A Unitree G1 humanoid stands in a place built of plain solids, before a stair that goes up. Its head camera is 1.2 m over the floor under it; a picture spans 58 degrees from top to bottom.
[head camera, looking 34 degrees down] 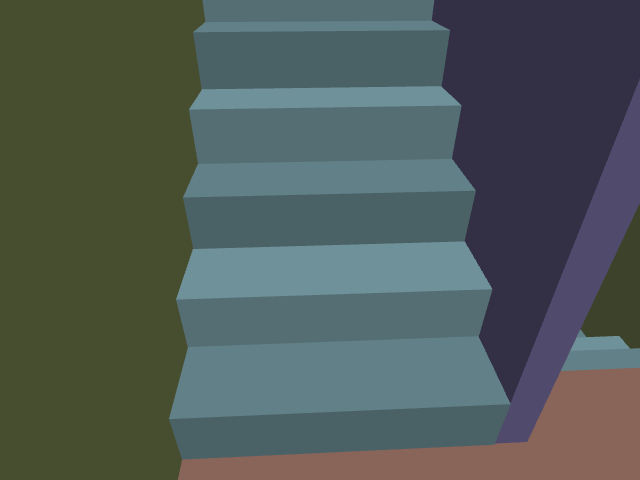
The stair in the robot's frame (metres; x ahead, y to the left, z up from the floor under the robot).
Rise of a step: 0.19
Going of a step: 0.24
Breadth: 0.90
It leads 3 degrees to the left of straight ahead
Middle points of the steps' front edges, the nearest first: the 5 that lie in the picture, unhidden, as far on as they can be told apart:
0.69 -0.06 0.19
0.93 -0.05 0.38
1.18 -0.04 0.58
1.42 -0.02 0.77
1.67 -0.01 0.96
